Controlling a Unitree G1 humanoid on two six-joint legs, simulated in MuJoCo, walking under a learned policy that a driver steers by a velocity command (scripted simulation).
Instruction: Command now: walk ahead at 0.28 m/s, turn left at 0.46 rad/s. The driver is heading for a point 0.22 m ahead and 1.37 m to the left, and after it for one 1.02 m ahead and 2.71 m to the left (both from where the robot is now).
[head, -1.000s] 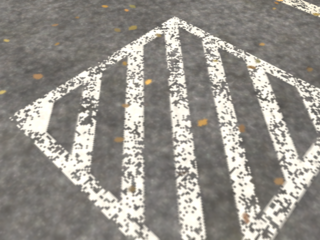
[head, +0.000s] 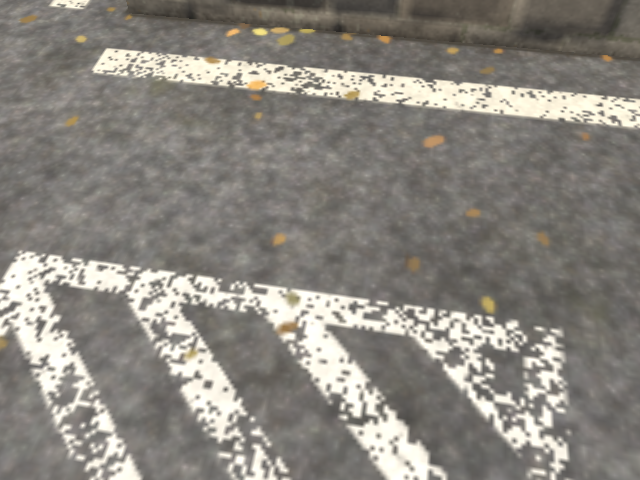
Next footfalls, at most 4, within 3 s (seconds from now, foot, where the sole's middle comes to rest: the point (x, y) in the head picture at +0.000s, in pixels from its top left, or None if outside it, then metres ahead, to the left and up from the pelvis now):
0.22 left None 0.27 0.12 -0.77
0.66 right None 0.38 -0.06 -0.77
1.10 left None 0.16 0.11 -0.77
1.54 right None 0.38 0.11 -0.77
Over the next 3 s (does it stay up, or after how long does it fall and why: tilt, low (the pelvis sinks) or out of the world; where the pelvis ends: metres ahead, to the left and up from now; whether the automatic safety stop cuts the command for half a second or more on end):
stays up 0.01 0.52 0.01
